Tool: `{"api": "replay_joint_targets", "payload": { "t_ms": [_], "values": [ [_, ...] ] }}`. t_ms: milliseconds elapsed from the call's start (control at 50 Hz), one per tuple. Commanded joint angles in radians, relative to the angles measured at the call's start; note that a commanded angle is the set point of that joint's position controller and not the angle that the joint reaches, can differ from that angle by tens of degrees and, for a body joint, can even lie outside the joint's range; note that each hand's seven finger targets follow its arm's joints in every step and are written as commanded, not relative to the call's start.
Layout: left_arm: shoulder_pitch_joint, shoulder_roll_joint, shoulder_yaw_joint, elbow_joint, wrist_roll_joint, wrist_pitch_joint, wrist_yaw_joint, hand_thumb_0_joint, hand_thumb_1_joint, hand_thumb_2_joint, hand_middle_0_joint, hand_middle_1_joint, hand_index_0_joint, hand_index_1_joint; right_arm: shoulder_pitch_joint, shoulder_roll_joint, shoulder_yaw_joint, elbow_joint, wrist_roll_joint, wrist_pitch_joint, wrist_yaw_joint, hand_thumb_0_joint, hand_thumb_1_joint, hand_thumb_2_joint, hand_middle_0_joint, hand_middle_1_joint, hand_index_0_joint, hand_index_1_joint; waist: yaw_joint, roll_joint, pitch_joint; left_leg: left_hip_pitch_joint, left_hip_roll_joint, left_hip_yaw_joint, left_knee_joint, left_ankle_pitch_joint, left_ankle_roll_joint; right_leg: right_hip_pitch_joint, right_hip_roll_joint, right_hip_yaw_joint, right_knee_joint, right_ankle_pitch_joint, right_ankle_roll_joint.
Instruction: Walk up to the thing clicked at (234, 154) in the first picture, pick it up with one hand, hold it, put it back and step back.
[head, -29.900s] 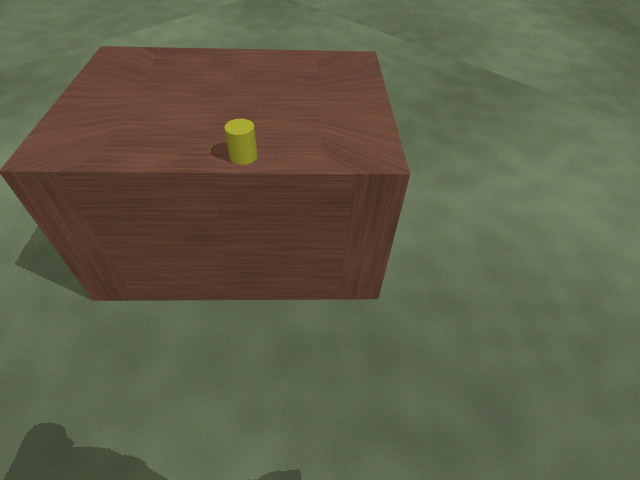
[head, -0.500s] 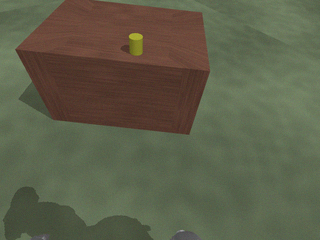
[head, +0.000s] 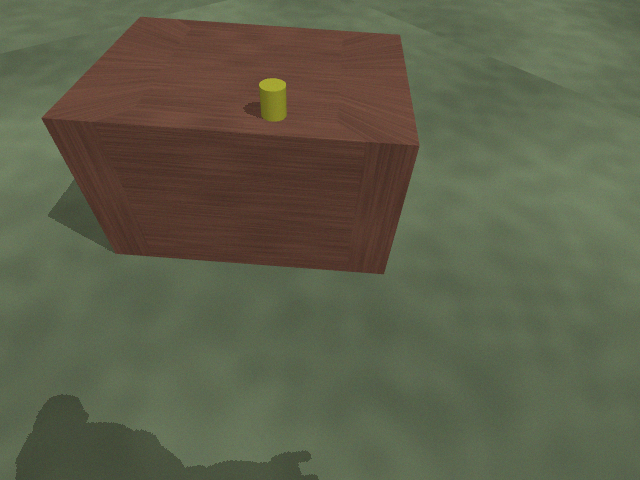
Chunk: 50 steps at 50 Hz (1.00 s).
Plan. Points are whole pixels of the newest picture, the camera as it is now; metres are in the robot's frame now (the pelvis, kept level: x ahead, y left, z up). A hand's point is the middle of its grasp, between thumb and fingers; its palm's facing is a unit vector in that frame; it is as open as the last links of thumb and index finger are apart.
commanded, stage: step back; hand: left
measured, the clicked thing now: (273, 100) +1.11 +0.15 -0.11
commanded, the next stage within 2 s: stand in 0.52 s
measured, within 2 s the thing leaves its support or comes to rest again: neither
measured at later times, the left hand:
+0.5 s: hand (156, 463) +0.18 +0.22 -0.14, palm faces -0.03 -0.94 -0.33, open 7.4 cm
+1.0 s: hand out of the picture +0.11 +0.24 -0.13, palm faces -0.04 -0.94 -0.34, open 7.4 cm
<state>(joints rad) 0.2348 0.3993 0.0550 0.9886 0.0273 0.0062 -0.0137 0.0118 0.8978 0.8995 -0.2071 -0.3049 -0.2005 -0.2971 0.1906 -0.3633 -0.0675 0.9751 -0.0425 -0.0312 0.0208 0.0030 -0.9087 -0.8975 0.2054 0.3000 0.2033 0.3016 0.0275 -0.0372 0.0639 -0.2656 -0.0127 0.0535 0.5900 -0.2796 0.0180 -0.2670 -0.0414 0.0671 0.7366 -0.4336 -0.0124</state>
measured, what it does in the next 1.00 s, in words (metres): steps on the spot: right foot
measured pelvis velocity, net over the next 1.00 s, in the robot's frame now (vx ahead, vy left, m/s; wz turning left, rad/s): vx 0.03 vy -0.01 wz -0.02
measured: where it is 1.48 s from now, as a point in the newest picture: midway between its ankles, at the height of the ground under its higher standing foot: outside the picture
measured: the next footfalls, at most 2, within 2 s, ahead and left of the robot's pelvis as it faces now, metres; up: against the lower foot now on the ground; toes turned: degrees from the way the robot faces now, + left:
right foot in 0.22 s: +0.10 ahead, -0.15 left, +0.00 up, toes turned -3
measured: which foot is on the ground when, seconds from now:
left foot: down 0.00-1.00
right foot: up 0.00-0.20, down 0.22-1.00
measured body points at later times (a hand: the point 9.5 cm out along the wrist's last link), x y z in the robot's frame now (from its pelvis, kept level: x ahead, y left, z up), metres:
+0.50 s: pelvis +0.05 -0.02 +0.01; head +0.06 -0.02 +0.46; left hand +0.18 +0.27 -0.11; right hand +0.12 -0.32 -0.12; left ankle +0.03 +0.12 -0.73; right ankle +0.06 -0.14 -0.73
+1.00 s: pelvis +0.03 -0.01 +0.02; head +0.04 -0.01 +0.47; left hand +0.12 +0.29 -0.11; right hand +0.12 -0.31 -0.11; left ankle +0.03 +0.12 -0.73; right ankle +0.06 -0.14 -0.73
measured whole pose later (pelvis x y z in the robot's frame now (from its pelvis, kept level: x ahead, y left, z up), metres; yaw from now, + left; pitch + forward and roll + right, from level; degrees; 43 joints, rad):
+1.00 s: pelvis +0.03 -0.01 +0.02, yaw -1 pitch -3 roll +0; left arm 0.09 0.36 0.00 1.15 0.01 -0.01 -0.02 0.01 0.90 0.90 -0.21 -0.30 -0.20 -0.30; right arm 0.08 -0.34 -0.01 1.12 -0.01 -0.02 0.02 0.00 -0.91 -0.90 0.21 0.30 0.20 0.30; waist 0.00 0.00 0.06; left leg -0.08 0.03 0.02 0.32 -0.19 -0.02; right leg -0.14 -0.03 -0.02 0.34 -0.15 0.02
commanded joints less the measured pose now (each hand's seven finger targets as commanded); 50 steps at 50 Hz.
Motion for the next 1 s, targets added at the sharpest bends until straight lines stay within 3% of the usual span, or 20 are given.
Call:
{"api": "replay_joint_targets", "payload": {
  "t_ms": [0,40,120,160,180,200,220,240,260,280,300,340,360,420,480,500,620,780,880,980],
  "values": [
    [-0.056,0.211,0.046,-0.085,-0.007,-0.027,0.017,0.0,0.9,0.9,-0.2,-0.3,-0.2,-0.3,-0.02,-0.303,-0.074,-0.067,-0.001,-0.033,-0.027,0.0,-0.9,-0.9,0.2,0.3,0.2,0.3,-0.032,0.098,0.018,0.093,0.364,-0.489,-0.359,-0.263,0.21,-0.244,0.003,0.068,0.207,-0.088,-0.025],
    [-0.013,0.192,0.044,-0.066,-0.012,-0.03,0.012,0.0,0.9,0.9,-0.2,-0.3,-0.2,-0.3,-0.048,-0.259,-0.053,-0.081,0.001,-0.043,-0.032,0.0,-0.9,-0.9,0.2,0.3,0.2,0.3,-0.008,0.139,0.009,0.109,0.299,-0.33,-0.302,0.009,0.156,-0.219,-0.013,0.039,0.147,-0.052,-0.019],
    [-0.043,0.152,0.041,-0.068,-0.015,-0.032,0.005,0.0,0.9,0.9,-0.2,-0.3,-0.2,-0.3,-0.052,-0.248,-0.047,-0.069,0.004,-0.035,-0.033,0.0,-0.9,-0.9,0.2,0.3,0.2,0.3,-0.021,0.215,-0.025,0.061,0.242,-0.187,-0.209,0.325,0.13,-0.044,0.004,-0.061,-0.064,0.041,-0.008],
    [-0.019,0.141,0.045,-0.05,-0.014,-0.038,0.015,0.0,0.9,0.9,-0.2,-0.3,-0.2,-0.3,-0.064,-0.236,-0.035,-0.07,0.02,-0.02,-0.035,0.0,-0.9,-0.9,0.2,0.3,0.2,0.3,0.001,0.213,-0.074,0.055,0.22,-0.132,-0.103,0.478,0.109,0.065,0.034,-0.109,-0.214,0.183,-0.01],
    [-0.002,0.148,0.045,-0.035,-0.011,-0.041,0.02,0.0,0.9,0.9,-0.2,-0.3,-0.2,-0.3,-0.071,-0.227,-0.03,-0.073,0.03,-0.012,-0.036,0.0,-0.9,-0.9,0.2,0.3,0.2,0.3,0.014,0.175,-0.102,0.04,0.192,-0.103,-0.039,0.488,0.081,0.133,0.038,-0.108,-0.296,0.295,-0.015],
    [-0.009,0.183,0.056,-0.029,-0.006,-0.043,0.025,0.0,0.9,0.9,-0.2,-0.3,-0.2,-0.3,-0.067,-0.197,-0.022,-0.073,0.041,-0.005,-0.039,0.0,-0.9,-0.9,0.2,0.3,0.2,0.3,0.013,0.105,-0.136,-0.018,0.154,-0.083,0.015,0.426,0.043,0.214,0.009,-0.057,-0.273,0.412,-0.03],
    [0.0,0.224,0.068,-0.033,-0.001,-0.046,0.03,0.0,0.9,0.9,-0.2,-0.3,-0.2,-0.3,-0.062,-0.171,-0.012,-0.083,0.049,-0.004,-0.042,0.0,-0.9,-0.9,0.2,0.3,0.2,0.3,0.014,0.01,-0.174,-0.09,0.109,-0.056,0.1,0.321,0.008,0.279,-0.085,0.074,-0.27,0.515,-0.068],
    [-0.026,0.25,0.064,-0.047,-0.006,-0.05,0.032,0.0,0.9,0.9,-0.2,-0.3,-0.2,-0.3,-0.042,-0.124,0.005,-0.081,0.051,0.002,-0.044,0.0,-0.9,-0.9,0.2,0.3,0.2,0.3,0.001,-0.079,-0.176,-0.103,0.046,-0.048,0.146,0.056,-0.027,0.215,-0.227,0.258,-0.342,0.48,-0.137],
    [-0.137,0.276,0.056,-0.074,-0.009,-0.048,0.028,0.0,0.9,0.9,-0.2,-0.3,-0.2,-0.3,-0.024,-0.156,-0.008,-0.056,0.046,0.012,-0.048,0.0,-0.9,-0.9,0.2,0.3,0.2,0.3,-0.029,-0.12,-0.148,0.001,0.043,-0.055,0.159,-0.216,-0.025,0.048,-0.308,0.294,-0.358,0.425,-0.226],
    [-0.202,0.256,0.048,-0.088,-0.006,-0.042,0.026,0.0,0.9,0.9,-0.2,-0.3,-0.2,-0.3,0.016,-0.172,-0.013,-0.022,0.038,0.014,-0.048,0.0,-0.9,-0.9,0.2,0.3,0.2,0.3,-0.057,-0.116,-0.111,0.068,0.055,-0.065,0.123,-0.224,-0.024,-0.036,-0.29,0.272,-0.346,0.376,-0.22],
    [-0.212,0.228,0.041,-0.084,-0.008,-0.037,0.025,0.0,0.9,0.9,-0.2,-0.3,-0.2,-0.3,0.017,-0.172,-0.008,-0.008,0.038,0.01,-0.044,0.0,-0.9,-0.9,0.2,0.3,0.2,0.3,-0.068,-0.087,-0.087,0.087,0.056,-0.058,0.001,-0.176,-0.017,-0.054,-0.235,0.189,-0.333,0.361,-0.168],
    [-0.225,0.193,0.038,-0.081,-0.011,-0.037,0.027,0.0,0.9,0.9,-0.2,-0.3,-0.2,-0.3,0.003,-0.203,-0.013,0.014,0.032,0.0,-0.04,0.0,-0.9,-0.9,0.2,0.3,0.2,0.3,-0.058,-0.036,-0.098,0.064,0.112,-0.106,-0.103,0.17,0.011,0.019,-0.125,0.05,-0.252,0.434,-0.064],
    [-0.214,0.186,0.038,-0.069,-0.013,-0.036,0.026,0.0,0.9,0.9,-0.2,-0.3,-0.2,-0.3,-0.006,-0.207,-0.013,0.021,0.031,-0.004,-0.041,0.0,-0.9,-0.9,0.2,0.3,0.2,0.3,-0.037,-0.031,-0.099,0.056,0.13,-0.125,-0.128,0.239,0.023,0.048,-0.091,0.023,-0.228,0.441,-0.042],
    [-0.192,0.195,0.036,-0.037,-0.014,-0.034,0.02,0.0,0.9,0.9,-0.2,-0.3,-0.2,-0.3,-0.079,-0.209,-0.003,0.017,0.03,-0.005,-0.039,0.0,-0.9,-0.9,0.2,0.3,0.2,0.3,-0.012,-0.025,-0.102,0.012,0.128,-0.125,-0.106,0.205,0.029,0.096,-0.084,0.024,-0.29,0.33,-0.038],
    [-0.227,0.189,0.039,-0.027,-0.015,-0.036,0.023,0.0,0.9,0.9,-0.2,-0.3,-0.2,-0.3,-0.053,-0.207,-0.001,0.048,0.025,-0.009,-0.043,0.0,-0.9,-0.9,0.2,0.3,0.2,0.3,-0.029,0.017,-0.151,0.057,0.124,-0.095,-0.121,0.327,0.013,0.155,-0.098,0.013,-0.244,0.492,-0.05],
    [-0.183,0.143,0.008,0.002,-0.036,-0.037,0.018,0.0,0.9,0.9,-0.2,-0.3,-0.2,-0.3,-0.087,-0.202,0.01,0.041,0.03,-0.013,-0.036,0.0,-0.9,-0.9,0.2,0.3,0.2,0.3,-0.02,0.063,-0.131,0.108,0.134,-0.121,-0.171,0.325,0.009,0.13,-0.095,0.035,-0.284,0.514,-0.036],
    [-0.223,0.154,0.0,0.029,-0.029,-0.044,0.018,0.0,0.9,0.9,-0.2,-0.3,-0.2,-0.3,-0.12,-0.201,0.013,0.061,0.038,-0.016,-0.034,0.0,-0.9,-0.9,0.2,0.3,0.2,0.3,-0.027,0.063,-0.155,0.167,0.154,-0.119,-0.222,0.431,-0.002,0.209,-0.092,0.005,-0.324,0.603,-0.018],
    [-0.236,0.156,-0.011,0.067,-0.022,-0.041,0.013,0.0,0.9,0.9,-0.2,-0.3,-0.2,-0.3,-0.155,-0.194,0.015,0.079,0.036,-0.009,-0.028,0.0,-0.9,-0.9,0.2,0.3,0.2,0.3,-0.031,0.058,-0.092,0.16,0.15,-0.114,-0.316,0.263,-0.013,0.181,-0.082,0.0,-0.415,0.434,-0.006],
    [-0.225,0.163,-0.015,0.088,-0.018,-0.042,0.011,0.0,0.9,0.9,-0.2,-0.3,-0.2,-0.3,-0.16,-0.199,0.016,0.092,0.033,-0.004,-0.023,0.0,-0.9,-0.9,0.2,0.3,0.2,0.3,-0.031,0.051,-0.053,0.134,0.144,-0.122,-0.356,0.085,-0.012,0.142,-0.081,0.013,-0.463,0.282,0.003],
    [-0.21,0.172,-0.016,0.089,-0.016,-0.046,0.011,0.0,0.9,0.9,-0.2,-0.3,-0.2,-0.3,-0.15,-0.196,0.015,0.099,0.03,-0.004,-0.017,0.0,-0.9,-0.9,0.2,0.3,0.2,0.3,-0.029,0.034,-0.074,0.156,0.143,-0.121,-0.35,0.09,-0.009,0.126,-0.089,0.023,-0.474,0.254,-0.003]
  ]
}}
